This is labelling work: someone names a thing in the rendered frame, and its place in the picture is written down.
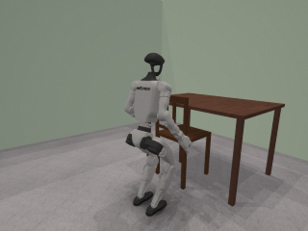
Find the robot right hand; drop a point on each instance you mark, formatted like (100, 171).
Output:
(186, 144)

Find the right robot upper arm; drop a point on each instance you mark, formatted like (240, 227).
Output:
(165, 90)

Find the table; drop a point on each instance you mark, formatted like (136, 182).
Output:
(240, 109)

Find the chair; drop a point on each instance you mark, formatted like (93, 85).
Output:
(193, 133)

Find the left robot foot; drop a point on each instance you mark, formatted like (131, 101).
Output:
(138, 201)

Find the left robot upper arm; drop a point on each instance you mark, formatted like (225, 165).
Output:
(129, 108)

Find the robot right forearm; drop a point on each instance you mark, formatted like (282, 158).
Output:
(172, 127)

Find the robot left shin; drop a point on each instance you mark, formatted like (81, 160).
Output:
(147, 175)

